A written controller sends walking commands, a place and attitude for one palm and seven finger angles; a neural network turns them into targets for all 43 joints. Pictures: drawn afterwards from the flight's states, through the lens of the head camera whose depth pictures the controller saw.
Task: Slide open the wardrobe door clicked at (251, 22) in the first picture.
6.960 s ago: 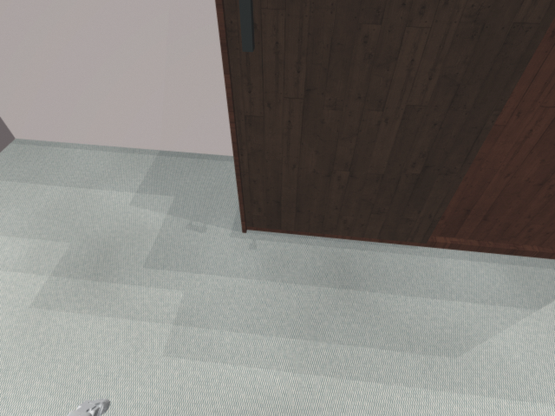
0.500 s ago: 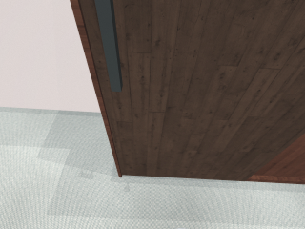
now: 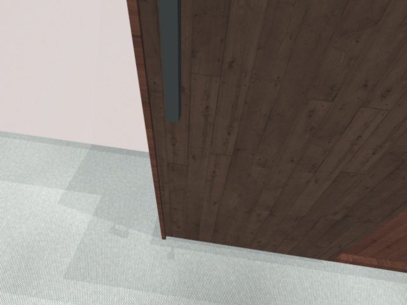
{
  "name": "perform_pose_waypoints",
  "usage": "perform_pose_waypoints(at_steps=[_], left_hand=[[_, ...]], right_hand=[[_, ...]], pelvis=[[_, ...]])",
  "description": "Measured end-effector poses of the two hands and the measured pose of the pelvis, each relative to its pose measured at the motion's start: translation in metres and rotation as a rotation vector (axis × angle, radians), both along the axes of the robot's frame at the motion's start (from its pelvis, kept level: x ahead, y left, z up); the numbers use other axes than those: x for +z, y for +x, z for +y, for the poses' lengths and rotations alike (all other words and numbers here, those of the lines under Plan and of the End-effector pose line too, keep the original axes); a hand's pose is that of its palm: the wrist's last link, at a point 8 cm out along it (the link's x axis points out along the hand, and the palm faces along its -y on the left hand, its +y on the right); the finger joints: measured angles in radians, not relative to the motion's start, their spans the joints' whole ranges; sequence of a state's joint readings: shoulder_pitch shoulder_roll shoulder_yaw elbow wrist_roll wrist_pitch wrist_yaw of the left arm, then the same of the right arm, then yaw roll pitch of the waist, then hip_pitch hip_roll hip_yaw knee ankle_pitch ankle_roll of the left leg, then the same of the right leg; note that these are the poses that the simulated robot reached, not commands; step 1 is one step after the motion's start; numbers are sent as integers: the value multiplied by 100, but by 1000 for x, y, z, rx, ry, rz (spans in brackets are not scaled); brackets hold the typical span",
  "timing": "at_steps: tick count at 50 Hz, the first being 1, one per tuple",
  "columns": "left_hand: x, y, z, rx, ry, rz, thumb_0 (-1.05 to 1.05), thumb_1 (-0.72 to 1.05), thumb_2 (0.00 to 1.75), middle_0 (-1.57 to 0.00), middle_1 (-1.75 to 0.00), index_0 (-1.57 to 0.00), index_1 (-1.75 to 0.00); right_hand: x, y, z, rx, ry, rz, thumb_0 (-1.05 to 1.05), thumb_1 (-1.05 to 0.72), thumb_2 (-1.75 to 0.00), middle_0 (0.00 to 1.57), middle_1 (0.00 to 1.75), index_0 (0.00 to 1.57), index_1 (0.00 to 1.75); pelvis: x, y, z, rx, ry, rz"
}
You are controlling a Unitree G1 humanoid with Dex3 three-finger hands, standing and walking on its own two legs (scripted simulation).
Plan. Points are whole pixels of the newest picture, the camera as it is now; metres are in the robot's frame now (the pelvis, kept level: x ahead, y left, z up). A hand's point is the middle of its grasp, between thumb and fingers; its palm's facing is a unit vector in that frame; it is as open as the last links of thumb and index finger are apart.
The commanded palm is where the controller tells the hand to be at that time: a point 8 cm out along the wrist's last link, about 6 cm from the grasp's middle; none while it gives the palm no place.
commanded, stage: come to a stop and stand still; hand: left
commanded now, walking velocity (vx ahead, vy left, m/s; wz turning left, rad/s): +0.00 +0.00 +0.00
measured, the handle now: (174, 61) +0.49 +0.11 +0.23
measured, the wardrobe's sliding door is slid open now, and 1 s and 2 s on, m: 0.00 0.00 0.00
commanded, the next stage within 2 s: look again from close up in 1.42 s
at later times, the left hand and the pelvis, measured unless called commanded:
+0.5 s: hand out of the picture -0.06 +0.14 -0.17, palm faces +0.03 -0.99 -0.17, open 7.3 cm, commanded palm none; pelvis -0.03 -0.02 +0.01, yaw +0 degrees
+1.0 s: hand out of the picture -0.01 +0.17 -0.17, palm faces -0.01 -0.98 -0.21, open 7.3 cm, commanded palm none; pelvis -0.02 +0.00 +0.00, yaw +0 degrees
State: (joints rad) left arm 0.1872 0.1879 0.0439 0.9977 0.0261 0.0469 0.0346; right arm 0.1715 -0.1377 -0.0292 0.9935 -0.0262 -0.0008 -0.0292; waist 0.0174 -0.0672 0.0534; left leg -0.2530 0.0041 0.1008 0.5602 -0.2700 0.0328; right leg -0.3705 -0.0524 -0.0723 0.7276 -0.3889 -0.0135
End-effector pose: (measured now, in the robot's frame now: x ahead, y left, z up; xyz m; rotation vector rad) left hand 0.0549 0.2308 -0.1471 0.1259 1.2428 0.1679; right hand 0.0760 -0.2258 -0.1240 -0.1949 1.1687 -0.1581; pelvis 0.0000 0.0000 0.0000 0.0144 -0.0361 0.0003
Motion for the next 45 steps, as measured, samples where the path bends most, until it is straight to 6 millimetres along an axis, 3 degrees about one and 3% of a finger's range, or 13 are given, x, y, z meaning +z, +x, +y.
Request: perform_pose_waypoints(at_steps=[8, 13, 18, 26, 32, 39, 45], left_hand=[[8, -59, -5, 19, 19, 83, 0, 92, 90, -20, -30, -20, -30], [15, -97, -17, 9, 13, 162, 0, 92, 90, -20, -30, -20, -30], [14, -117, -26, 8, -7, 200, 0, 91, 90, -20, -30, -20, -30], [10, -119, -37, 7, -32, 193, 0, 91, 90, -20, -30, -20, -30], [8, -111, -42, 0, -41, 178, 0, 91, 90, -20, -30, -20, -30], [7, -101, -45, -6, -45, 168, 0, 91, 90, -20, -30, -20, -30], [5, -93, -33, -43, -20, 156, 0, 91, 89, -20, -30, -20, -30]], right_hand=[[-6, -5, 8, 23, 58, -12, 0, -92, -90, 20, 30, 20, 30], [-8, -28, -3, -18, 66, 15, 0, -93, -90, 20, 30, 20, 30], [-9, -66, -15, -35, 48, 99, 0, -93, -90, 20, 30, 20, 30], [-11, -137, -12, -71, 56, 276, 1, -92, -90, 20, 29, 19, 30], [-11, -170, 4, -99, 89, 355, 1, -91, -90, 20, 29, 19, 30], [-12, -173, 20, -113, 125, 364, 1, -91, -90, 20, 29, 19, 30], [-25, -141, 25, -109, 134, 263, 1, -91, -90, 20, 29, 20, 30]], pelvis=[[3, -13, -4, -7, 18, 22], [8, -22, -8, -7, -1, 7], [10, -29, -12, -7, -6, 0], [11, -34, -17, 1, -11, 5], [10, -35, -18, 4, -11, 12], [10, -32, -18, 3, -11, 18], [2, -27, -6, -5, -40, 26]])
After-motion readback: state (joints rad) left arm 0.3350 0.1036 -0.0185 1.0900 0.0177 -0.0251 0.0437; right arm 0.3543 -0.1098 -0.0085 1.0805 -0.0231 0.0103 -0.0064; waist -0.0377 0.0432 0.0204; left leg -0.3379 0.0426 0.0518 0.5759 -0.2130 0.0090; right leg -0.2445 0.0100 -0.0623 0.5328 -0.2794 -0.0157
